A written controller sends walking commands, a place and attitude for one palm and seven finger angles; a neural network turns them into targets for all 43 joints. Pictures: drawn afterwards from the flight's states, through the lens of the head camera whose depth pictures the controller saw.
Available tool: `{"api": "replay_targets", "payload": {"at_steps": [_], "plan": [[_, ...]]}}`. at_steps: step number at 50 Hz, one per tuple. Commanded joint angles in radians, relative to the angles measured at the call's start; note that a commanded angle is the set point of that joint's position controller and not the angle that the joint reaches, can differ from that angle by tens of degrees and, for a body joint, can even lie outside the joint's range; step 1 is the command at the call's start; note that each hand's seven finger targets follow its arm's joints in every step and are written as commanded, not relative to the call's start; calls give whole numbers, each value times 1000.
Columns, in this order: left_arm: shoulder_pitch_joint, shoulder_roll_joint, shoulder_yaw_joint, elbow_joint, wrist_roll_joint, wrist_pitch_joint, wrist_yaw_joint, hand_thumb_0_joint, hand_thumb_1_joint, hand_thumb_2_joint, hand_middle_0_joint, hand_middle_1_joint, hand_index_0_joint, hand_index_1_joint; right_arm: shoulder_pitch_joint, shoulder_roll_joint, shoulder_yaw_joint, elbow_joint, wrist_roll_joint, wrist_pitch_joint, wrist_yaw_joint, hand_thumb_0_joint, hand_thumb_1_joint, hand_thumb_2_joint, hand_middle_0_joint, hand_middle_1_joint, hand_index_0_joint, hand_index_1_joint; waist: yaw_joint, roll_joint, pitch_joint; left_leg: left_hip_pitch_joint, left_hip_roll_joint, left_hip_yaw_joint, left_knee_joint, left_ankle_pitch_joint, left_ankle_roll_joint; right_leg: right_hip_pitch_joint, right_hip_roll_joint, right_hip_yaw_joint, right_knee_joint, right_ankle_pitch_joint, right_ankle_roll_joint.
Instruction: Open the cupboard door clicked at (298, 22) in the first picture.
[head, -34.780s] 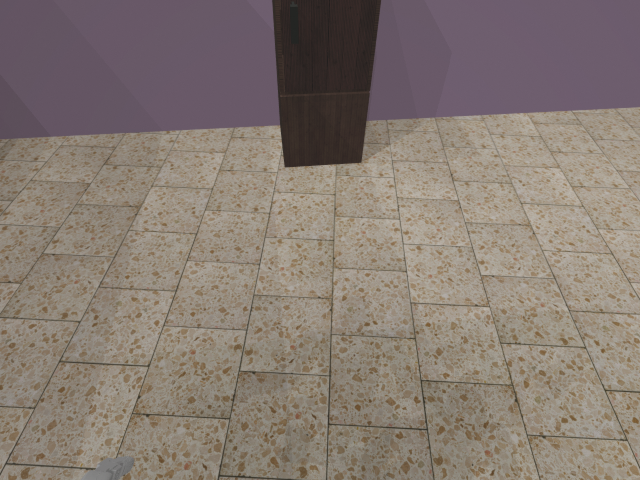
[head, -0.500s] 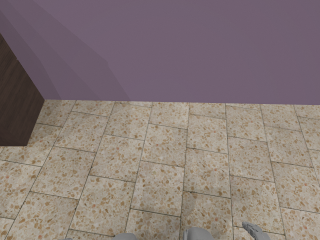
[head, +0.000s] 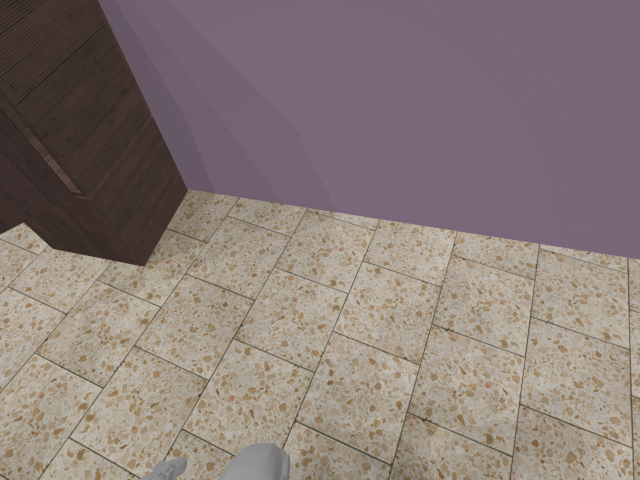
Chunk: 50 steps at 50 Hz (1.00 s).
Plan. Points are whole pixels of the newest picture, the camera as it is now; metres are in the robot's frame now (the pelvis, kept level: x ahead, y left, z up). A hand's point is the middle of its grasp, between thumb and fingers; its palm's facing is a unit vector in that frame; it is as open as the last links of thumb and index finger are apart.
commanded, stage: turn to face it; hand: left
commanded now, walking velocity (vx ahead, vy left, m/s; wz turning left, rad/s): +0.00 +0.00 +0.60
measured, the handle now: out of the picture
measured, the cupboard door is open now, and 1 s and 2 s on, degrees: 53 53 53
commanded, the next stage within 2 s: take the last steps up to it in 0.98 s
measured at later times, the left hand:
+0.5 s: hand out of the picture +0.06 +0.27 -0.17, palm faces +0.30 -0.92 -0.24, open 7.4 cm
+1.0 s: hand out of the picture +0.01 +0.16 -0.16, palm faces +0.54 -0.80 -0.25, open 7.3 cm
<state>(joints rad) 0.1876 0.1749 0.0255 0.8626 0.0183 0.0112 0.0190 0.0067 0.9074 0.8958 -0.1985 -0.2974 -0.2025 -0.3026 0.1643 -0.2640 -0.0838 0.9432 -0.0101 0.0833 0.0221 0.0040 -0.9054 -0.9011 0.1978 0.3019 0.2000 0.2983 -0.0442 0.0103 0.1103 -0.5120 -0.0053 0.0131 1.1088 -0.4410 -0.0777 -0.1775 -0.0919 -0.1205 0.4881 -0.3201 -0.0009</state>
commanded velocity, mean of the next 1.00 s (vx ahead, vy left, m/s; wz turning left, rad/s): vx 0.00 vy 0.00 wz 0.50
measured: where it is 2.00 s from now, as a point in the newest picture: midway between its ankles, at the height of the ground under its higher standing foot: outside the picture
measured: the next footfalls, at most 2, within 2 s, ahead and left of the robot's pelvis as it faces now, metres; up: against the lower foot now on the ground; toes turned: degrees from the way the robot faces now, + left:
left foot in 0.20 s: +0.06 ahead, +0.12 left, +0.00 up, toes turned +13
right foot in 0.74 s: +0.11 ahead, -0.12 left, +0.00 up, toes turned +25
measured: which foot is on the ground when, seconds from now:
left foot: up 0.00-0.18, down 0.20-0.74, up 0.76-1.00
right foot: down 0.00-0.20, up 0.22-0.72, down 0.74-1.00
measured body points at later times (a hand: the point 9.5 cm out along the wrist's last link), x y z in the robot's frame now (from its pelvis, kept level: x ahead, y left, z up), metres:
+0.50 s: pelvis +0.02 +0.03 +0.00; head +0.06 +0.07 +0.45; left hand +0.04 +0.32 -0.15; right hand +0.17 -0.19 -0.13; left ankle +0.02 +0.11 -0.74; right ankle +0.05 -0.15 -0.66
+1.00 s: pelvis +0.05 -0.03 +0.00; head +0.10 -0.02 +0.45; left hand -0.02 +0.21 -0.14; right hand +0.25 -0.22 -0.15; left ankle -0.03 +0.09 -0.67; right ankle +0.07 -0.13 -0.74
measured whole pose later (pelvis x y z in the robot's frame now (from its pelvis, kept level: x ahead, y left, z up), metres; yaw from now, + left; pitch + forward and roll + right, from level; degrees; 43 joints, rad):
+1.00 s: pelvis +0.05 -0.03 +0.00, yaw +33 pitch +0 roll +2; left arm 0.23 0.17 0.03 0.91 0.02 0.00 0.02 0.00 0.92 0.90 -0.20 -0.30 -0.20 -0.30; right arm 0.16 -0.26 -0.08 0.98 -0.01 0.08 0.01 0.00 -0.91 -0.90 0.20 0.30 0.20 0.30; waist -0.02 0.00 0.09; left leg -0.45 0.00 0.00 0.99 -0.44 -0.07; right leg -0.15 -0.08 -0.12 0.47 -0.32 -0.01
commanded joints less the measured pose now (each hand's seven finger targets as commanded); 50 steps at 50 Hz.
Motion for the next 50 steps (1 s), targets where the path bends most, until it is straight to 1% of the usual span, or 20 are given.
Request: {"api": "replay_targets", "payload": {"at_steps": [1,5,8,9,10,11,12,14,17,29,32,34,35,36,37,38,40,42,46,50], "plan": [[98,214,64,-36,3,-23,18,0,900,900,-200,-300,-200,-300,-110,-25,4,-107,0,-28,7,0,-900,-900,200,300,200,300,80,-192,-138,-36,14,54,-184,8,3,214,-225,68,-63,772,-96],[109,245,76,-27,8,-18,13,0,900,900,-200,-300,-200,-300,-134,-28,11,-120,1,-37,8,0,-900,-900,200,300,200,300,89,-232,-133,59,3,99,-346,13,28,178,-257,37,-18,777,-100],[66,257,83,-30,-1,-17,6,0,900,900,-200,-300,-200,-300,-25,-66,1,-102,-5,-47,2,0,-900,-900,200,300,200,300,16,-185,-170,281,-20,113,-564,177,58,70,-244,-28,142,709,-43],[51,238,79,-41,-7,-15,1,0,900,900,-200,-300,-200,-300,66,-123,-16,-82,-10,-56,0,0,-900,-900,200,300,200,300,-36,-56,-238,479,56,22,-639,394,95,-70,-210,-64,319,533,6],[25,160,59,-82,-17,-10,-8,0,900,900,-200,-300,-200,-300,151,-246,-47,-71,-18,-65,-7,0,-900,-900,200,300,200,300,-79,289,-274,633,368,-410,-684,808,258,-379,-39,-76,587,-238,90],[-49,168,49,-110,-9,6,1,0,900,900,-200,-300,-200,-300,205,-270,-48,-52,-6,-57,-17,0,-900,-900,200,300,200,300,-86,226,-284,601,428,-456,-685,965,333,-420,-21,74,702,-356,76],[-47,178,55,-122,-7,10,4,0,900,900,-200,-300,-200,-300,155,-263,-40,-64,-11,-56,-22,0,-900,-900,200,300,200,300,-55,142,-245,525,435,-395,-703,774,350,-424,-45,112,726,-332,72],[-64,182,63,-74,-2,20,3,0,900,900,-200,-300,-200,-300,45,-199,-25,-102,-14,-62,-40,0,-900,-900,200,300,200,300,-18,179,-178,393,313,-367,-755,575,287,-420,-39,143,735,-193,79],[-10,177,67,-38,5,26,-10,0,900,900,-200,-300,-200,-300,3,-167,-11,-106,-11,-75,-43,0,-900,-900,200,300,200,300,29,92,-159,351,239,-291,-786,503,232,-393,-20,143,720,-58,88],[-119,157,54,-89,-5,17,-4,0,900,900,-200,-300,-200,-300,78,-170,-30,-69,-16,-67,-35,0,-900,-900,200,300,200,300,8,148,-166,348,195,-399,-747,511,249,-289,59,135,371,-102,89],[-80,155,54,-83,-10,12,0,0,900,900,-200,-300,-200,-300,58,-166,-35,-75,-17,-60,-36,0,-900,-900,200,300,200,300,22,173,-188,302,175,-432,-713,567,236,-164,98,124,229,-96,72],[-1,165,59,-63,-15,2,5,0,900,900,-200,-300,-200,-300,24,-152,-35,-84,-8,-57,-36,0,-900,-900,200,300,200,300,63,151,-218,229,135,-415,-649,543,197,12,103,122,14,44,62],[41,199,67,-49,-13,-8,11,0,900,900,-200,-300,-200,-300,20,-120,-32,-88,1,-57,-34,0,-900,-900,200,300,200,300,84,65,-230,112,89,-385,-588,400,150,166,36,179,-120,118,47],[65,280,83,-48,3,-18,19,0,900,900,-200,-300,-200,-300,29,-58,-25,-101,11,-60,-28,0,-900,-900,200,300,200,300,95,-202,-240,-76,-30,-221,-405,80,75,301,-208,417,-209,157,-29],[59,305,81,-54,9,-14,20,0,900,900,-200,-300,-200,-300,19,-68,-27,-113,1,-57,-28,0,-900,-900,200,300,200,300,92,-278,-192,-99,-87,-92,-145,-186,39,164,-406,542,-225,274,-142],[28,271,66,-61,2,-12,20,0,900,900,-200,-300,-200,-300,32,-86,-27,-103,-9,-49,-23,0,-900,-900,200,300,200,300,68,-188,-153,-76,-40,-116,7,-152,46,58,-373,451,-202,309,-174],[-50,181,46,-64,-7,-20,18,0,900,900,-200,-300,-200,-300,54,-71,-30,-49,-13,-27,-16,0,-900,-900,200,300,200,300,13,-209,-95,-85,-4,-92,120,-21,22,29,-226,281,-164,463,-126],[-29,163,44,-56,-8,-24,18,0,900,900,-200,-300,-200,-300,47,-55,-18,-49,-9,-26,-11,0,-900,-900,200,300,200,300,18,-225,-101,-90,9,-53,98,23,10,86,-187,169,-125,636,-106],[96,180,52,-10,-1,-29,20,0,900,900,-200,-300,-200,-300,-41,-25,0,-56,-2,-28,-11,0,-900,-900,200,300,200,300,70,-183,-132,-58,5,-2,-76,1,5,197,-200,143,-89,775,-110],[139,203,60,18,7,-28,16,0,900,900,-200,-300,-200,-300,-85,-7,14,-57,0,-33,-11,0,-900,-900,200,300,200,300,86,-191,-122,34,-5,37,-251,-12,19,173,-217,133,-75,781,-126]]}}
